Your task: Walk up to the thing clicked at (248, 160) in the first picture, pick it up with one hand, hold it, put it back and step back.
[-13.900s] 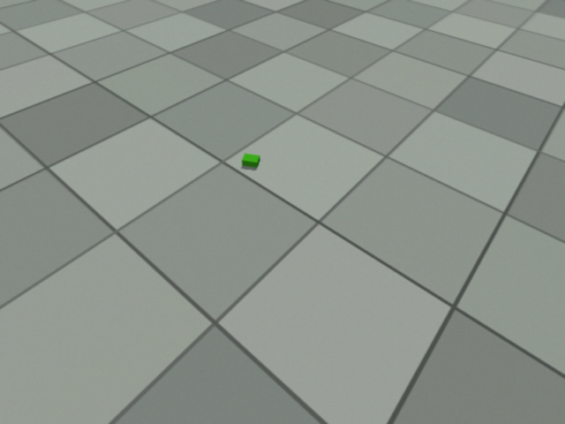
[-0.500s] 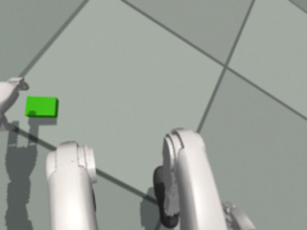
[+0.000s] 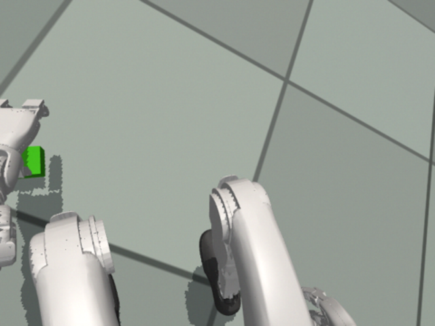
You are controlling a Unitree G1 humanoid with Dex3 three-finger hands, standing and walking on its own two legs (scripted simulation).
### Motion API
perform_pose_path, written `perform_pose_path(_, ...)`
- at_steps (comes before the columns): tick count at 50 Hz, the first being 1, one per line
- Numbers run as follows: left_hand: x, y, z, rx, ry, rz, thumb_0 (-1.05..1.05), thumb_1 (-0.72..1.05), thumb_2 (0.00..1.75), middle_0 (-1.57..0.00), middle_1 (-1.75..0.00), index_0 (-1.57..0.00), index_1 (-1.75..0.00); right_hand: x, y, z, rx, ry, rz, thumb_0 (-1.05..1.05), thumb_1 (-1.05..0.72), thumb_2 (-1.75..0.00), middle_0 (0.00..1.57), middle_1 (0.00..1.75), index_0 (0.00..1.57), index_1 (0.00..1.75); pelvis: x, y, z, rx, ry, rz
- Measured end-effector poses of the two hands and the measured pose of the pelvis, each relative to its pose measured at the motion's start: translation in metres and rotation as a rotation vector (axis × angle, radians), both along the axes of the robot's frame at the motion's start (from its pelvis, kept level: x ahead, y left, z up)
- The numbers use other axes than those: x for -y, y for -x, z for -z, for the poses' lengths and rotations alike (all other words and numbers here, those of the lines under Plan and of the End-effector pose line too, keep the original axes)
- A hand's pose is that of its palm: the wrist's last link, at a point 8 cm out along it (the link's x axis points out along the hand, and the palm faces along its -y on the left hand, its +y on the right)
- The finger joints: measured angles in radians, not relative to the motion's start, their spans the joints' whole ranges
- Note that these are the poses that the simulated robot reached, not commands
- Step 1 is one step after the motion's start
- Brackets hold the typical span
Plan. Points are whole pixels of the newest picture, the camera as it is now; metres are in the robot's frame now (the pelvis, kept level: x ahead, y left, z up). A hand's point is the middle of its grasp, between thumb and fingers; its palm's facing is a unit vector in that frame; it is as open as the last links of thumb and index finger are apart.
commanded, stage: approach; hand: left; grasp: from above
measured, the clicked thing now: (19, 163) +0.46 +0.28 -0.29
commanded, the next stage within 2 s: close in in 0.08 s
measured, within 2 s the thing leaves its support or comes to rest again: neither
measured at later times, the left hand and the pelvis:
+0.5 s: hand out of the picture +0.41 +0.28 -0.20, palm faces -0.54 -0.09 -0.84, open 13.0 cm; pelvis +0.00 +0.00 +0.00, yaw -1 degrees
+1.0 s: hand (6, 154) +0.46 +0.29 -0.23, palm faces -0.43 -0.10 -0.90, open 14.0 cm; pelvis +0.01 +0.01 -0.02, yaw -2 degrees
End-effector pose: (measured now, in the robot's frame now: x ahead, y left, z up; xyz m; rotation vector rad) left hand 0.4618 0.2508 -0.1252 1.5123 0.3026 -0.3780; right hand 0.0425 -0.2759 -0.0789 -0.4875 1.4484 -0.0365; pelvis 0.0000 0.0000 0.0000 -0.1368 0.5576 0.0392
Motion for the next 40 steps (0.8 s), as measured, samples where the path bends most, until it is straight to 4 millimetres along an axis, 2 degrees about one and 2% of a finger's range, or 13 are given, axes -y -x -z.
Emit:
perform_pose_path(3,-0.004,-0.001,0.000,0.034,-0.018,-0.035,0.00,-0.23,0.78,-0.36,-0.70,-0.35,-0.71,0.000,0.012,0.002,-0.027,-0.015,0.030,0.01,-0.90,-0.89,0.20,0.30,0.20,0.30,0.000,-0.002,0.001,-0.006,-0.005,0.004)
perform_pose_path(7,-0.023,0.004,-0.011,0.041,-0.074,-0.089,0.00,-0.24,0.78,-0.35,-0.70,-0.35,-0.71,-0.002,0.016,0.008,-0.046,-0.051,0.055,0.01,-0.90,-0.89,0.20,0.30,0.20,0.30,0.001,-0.004,-0.001,-0.016,-0.017,0.005)
perform_pose_path(12,-0.054,0.012,-0.027,-0.027,-0.106,-0.183,0.00,-0.27,0.79,-0.34,-0.71,-0.33,-0.72,-0.005,0.003,0.014,-0.026,-0.084,0.032,0.01,-0.90,-0.89,0.20,0.30,0.20,0.30,0.001,-0.004,-0.005,-0.017,-0.020,-0.002)
perform_pose_path(16,-0.068,0.022,-0.025,-0.125,-0.096,-0.205,0.00,-0.29,0.80,-0.31,-0.74,-0.31,-0.74,-0.005,-0.013,0.013,0.009,-0.079,-0.010,0.01,-0.91,-0.89,0.21,0.30,0.20,0.30,0.001,-0.001,-0.006,-0.005,-0.016,-0.010)
perform_pose_path(22,-0.052,0.038,0.002,-0.187,0.033,-0.066,0.00,-0.31,0.80,-0.27,-0.81,-0.29,-0.79,0.000,-0.029,0.005,0.008,-0.021,-0.079,0.01,-0.91,-0.90,0.21,0.30,0.20,0.30,-0.002,0.002,-0.004,0.030,0.009,-0.008)
perform_pose_path(28,-0.034,0.046,0.024,-0.068,0.121,0.062,0.00,-0.32,0.81,-0.23,-0.85,-0.26,-0.82,0.008,-0.036,-0.008,0.002,0.072,-0.104,0.01,-0.91,-0.90,0.21,0.30,0.20,0.30,-0.006,0.001,0.004,0.060,0.025,0.002)
perform_pose_path(34,-0.027,0.050,0.040,0.014,0.039,0.110,0.00,-0.35,0.84,-0.19,-0.86,-0.21,-0.84,0.008,-0.037,-0.010,0.002,0.094,-0.107,0.01,-0.90,-0.90,0.20,0.30,0.20,0.30,-0.009,-0.001,0.010,0.052,0.028,0.010)
perform_pose_path(40,-0.021,0.037,0.042,0.064,-0.040,0.028,0.00,-0.39,0.88,-0.18,-0.85,-0.18,-0.84,-0.004,-0.035,-0.002,0.012,0.011,-0.124,0.01,-0.90,-0.90,0.20,0.30,0.20,0.30,-0.011,-0.004,0.012,0.025,0.034,0.013)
